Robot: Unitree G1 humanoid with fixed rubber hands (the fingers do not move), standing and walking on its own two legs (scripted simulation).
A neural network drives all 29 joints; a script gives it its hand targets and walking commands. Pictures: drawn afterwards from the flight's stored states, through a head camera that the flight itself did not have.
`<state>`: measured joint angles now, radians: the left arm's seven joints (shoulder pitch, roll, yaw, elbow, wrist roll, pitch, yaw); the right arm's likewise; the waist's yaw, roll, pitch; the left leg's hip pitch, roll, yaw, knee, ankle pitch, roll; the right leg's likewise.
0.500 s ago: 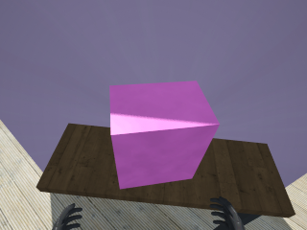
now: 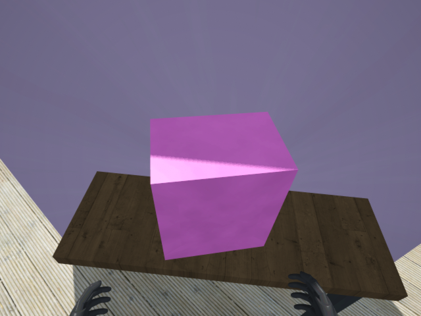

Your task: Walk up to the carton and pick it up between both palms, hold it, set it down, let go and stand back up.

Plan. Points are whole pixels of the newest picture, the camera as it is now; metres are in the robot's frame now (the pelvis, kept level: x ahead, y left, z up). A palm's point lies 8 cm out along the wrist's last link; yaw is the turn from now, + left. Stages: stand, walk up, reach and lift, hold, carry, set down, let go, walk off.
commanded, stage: let go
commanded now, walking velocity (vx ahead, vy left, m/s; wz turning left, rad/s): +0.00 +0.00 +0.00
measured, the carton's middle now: (213, 189) +0.39 -0.01 +0.00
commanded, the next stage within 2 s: stand in 0.08 s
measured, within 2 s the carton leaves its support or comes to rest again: neither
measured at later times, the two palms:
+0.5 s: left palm out of the picture +0.07 +0.32 -0.10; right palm out of the picture +0.09 -0.29 -0.10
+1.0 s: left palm out of the picture +0.06 +0.32 -0.11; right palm out of the picture +0.09 -0.27 -0.11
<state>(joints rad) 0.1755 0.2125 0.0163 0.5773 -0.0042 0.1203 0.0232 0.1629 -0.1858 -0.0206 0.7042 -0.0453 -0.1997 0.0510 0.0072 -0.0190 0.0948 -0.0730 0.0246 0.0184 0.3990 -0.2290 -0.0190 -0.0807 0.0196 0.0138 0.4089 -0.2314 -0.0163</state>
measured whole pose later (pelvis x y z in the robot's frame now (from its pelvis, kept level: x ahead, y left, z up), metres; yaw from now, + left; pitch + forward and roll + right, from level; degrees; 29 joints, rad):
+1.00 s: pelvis +0.00 +0.02 +0.00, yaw +2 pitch -2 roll +0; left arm 0.15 0.37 -0.03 1.05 0.01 -0.02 -0.01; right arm 0.17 -0.36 0.01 1.02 -0.01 -0.02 0.01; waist 0.00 0.00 0.03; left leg -0.13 -0.02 -0.01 0.37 -0.20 0.02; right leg -0.12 -0.02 0.00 0.37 -0.21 0.02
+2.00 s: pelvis +0.00 +0.01 +0.00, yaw +2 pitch -2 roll +0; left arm 0.14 0.37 -0.02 1.10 0.01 -0.02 0.00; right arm 0.14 -0.36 0.00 1.09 -0.01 -0.01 0.00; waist 0.00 0.01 0.04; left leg -0.11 -0.01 -0.03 0.33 -0.18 0.00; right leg -0.10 -0.01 0.00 0.33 -0.19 0.01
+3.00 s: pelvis +0.01 +0.01 +0.01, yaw +2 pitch -2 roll +0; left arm 0.13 0.36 -0.01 1.09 0.01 -0.01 0.00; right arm 0.12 -0.36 0.00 1.09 -0.01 -0.01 0.00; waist 0.00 0.00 0.04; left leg -0.10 -0.01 -0.03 0.32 -0.18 0.00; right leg -0.09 -0.01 0.00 0.32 -0.19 0.01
